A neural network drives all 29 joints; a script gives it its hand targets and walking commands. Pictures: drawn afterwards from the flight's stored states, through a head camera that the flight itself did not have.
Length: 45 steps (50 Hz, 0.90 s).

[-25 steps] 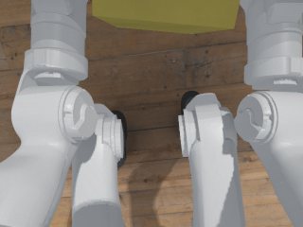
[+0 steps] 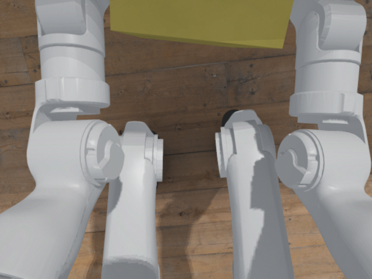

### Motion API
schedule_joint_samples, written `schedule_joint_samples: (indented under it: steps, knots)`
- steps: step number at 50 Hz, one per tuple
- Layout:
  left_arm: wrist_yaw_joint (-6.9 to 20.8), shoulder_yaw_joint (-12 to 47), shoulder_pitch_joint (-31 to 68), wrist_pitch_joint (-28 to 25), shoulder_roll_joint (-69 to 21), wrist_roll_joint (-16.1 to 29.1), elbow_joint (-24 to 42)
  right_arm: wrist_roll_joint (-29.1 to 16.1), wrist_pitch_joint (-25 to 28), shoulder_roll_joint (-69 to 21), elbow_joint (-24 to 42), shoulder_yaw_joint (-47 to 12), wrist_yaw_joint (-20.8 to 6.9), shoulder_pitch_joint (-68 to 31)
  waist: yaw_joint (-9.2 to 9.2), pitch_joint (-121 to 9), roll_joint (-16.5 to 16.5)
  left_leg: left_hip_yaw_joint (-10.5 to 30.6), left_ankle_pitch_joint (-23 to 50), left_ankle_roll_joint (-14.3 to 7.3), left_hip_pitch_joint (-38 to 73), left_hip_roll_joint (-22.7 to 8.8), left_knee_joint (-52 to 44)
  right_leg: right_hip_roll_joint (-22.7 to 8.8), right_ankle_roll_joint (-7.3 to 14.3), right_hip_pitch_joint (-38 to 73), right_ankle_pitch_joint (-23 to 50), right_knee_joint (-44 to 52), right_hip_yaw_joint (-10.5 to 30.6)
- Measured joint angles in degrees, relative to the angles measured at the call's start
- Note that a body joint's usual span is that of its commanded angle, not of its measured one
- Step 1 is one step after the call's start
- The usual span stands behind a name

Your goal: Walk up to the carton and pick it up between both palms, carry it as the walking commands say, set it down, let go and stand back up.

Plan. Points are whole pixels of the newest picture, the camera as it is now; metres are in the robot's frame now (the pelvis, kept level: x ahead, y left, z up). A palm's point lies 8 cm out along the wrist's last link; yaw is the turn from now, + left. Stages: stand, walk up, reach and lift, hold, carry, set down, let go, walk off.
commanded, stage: reach and lift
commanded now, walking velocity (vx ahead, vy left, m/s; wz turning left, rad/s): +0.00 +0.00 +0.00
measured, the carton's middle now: out of the picture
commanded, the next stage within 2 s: none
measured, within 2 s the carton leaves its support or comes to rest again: neither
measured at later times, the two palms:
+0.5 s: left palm out of the picture +0.56 +0.09 -0.05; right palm out of the picture +0.52 -0.20 -0.06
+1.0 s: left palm out of the picture +0.54 +0.07 +0.01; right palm out of the picture +0.49 -0.21 +0.01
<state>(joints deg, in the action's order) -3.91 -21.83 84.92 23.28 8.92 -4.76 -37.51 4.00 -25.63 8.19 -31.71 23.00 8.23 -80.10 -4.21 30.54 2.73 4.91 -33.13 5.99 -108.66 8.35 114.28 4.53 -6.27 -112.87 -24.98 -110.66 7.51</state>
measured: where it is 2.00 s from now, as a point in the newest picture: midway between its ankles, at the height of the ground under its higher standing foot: (192, 164)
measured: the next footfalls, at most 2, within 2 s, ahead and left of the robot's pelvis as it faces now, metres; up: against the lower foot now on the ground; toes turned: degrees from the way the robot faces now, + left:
none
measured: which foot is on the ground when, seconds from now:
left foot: down 0.00-1.00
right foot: down 0.00-1.00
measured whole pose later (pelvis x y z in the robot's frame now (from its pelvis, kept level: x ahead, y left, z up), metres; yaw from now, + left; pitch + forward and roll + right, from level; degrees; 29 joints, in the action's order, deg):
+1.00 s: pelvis -0.02 +0.01 +0.10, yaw -2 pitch +20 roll +1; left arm -3.4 -22.0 75.6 25.4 5.1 -6.9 -34.0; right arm 5.6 -30.4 5.0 -26.3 23.5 7.7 -71.8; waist -4.5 30.0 0.6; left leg 5.5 -28.1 4.7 -88.1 7.8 95.6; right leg 5.9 -6.6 -91.6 -20.1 -91.5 9.1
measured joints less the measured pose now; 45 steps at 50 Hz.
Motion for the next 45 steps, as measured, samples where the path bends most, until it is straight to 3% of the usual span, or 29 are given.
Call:
schedule_joint_samples:
  steps: [5, 13, 20, 25, 33, 40, 45]
  knots:
    - [-0.3, -1.8, -0.2, -0.2, -1.6, -1.3, -2.6, 1.7, -0.7, -0.7, -1.2, 2.5, -1.1, 0.8, -0.43, -0.7, 0.9, 0.4, 0.7, -0.4, 0.3, 0.4, -0.6, -0.3, -0.4, 1.1, 0.3, 1.3, -0.3]
    - [-3.1, 2.5, -3.5, 2.2, -2.7, 1.8, 4.1, -2.5, -3.0, 0.2, 5.3, 1.0, -0.7, 4.4, -1.02, -0.4, -0.4, 0.4, 1.8, -0.8, 2.4, -0.1, -3.4, 0.4, -0.8, 3.4, 1.7, 4.6, 0.0]
    - [-0.2, -2.6, -1.1, 1.8, -3.0, -3.4, 0.1, 1.4, -3.2, -0.5, 0.5, 3.0, -1.8, 0.8, 0.07, -1.0, -2.1, 0.2, 2.2, -1.0, 6.3, -0.8, -6.5, 1.2, -0.3, 6.6, 2.7, 7.3, 0.4]
    - [0.7, -1.9, -3.8, 1.8, -2.3, -2.7, 2.1, 2.4, -2.7, -2.3, 1.1, 2.7, -1.2, 1.6, 0.31, -0.6, -1.3, 0.9, 2.8, -0.4, 8.6, -0.2, -9.2, 0.5, 0.3, 9.0, 2.7, 9.5, 0.0]
    - [-0.4, 1.4, -9.1, 2.4, -2.8, 1.7, 7.1, 0.0, -3.8, -3.3, 8.3, -0.2, 0.1, 8.2, 0.41, -0.5, 0.6, 1.0, 3.1, -0.3, 12.8, 0.5, -11.8, -0.1, 0.3, 13.4, 2.2, 11.6, 0.2]
    - [0.1, -2.3, -6.7, 1.2, -4.1, -1.2, 1.5, 2.4, -4.2, -3.0, 3.9, 2.4, -1.3, 5.9, -0.27, -1.1, 0.5, 0.7, 3.9, -1.2, 16.3, 0.2, -14.2, 0.6, -0.3, 17.0, 3.3, 14.4, 1.0]
    - [0.9, -1.9, -6.7, 1.5, -3.5, -1.9, 1.6, 3.3, -3.9, -3.2, 3.7, 1.9, -1.3, 6.0, -0.94, -0.7, -1.4, 0.5, 4.9, -1.4, 18.3, -0.2, -17.0, 1.1, -0.4, 19.0, 4.6, 17.4, 1.5]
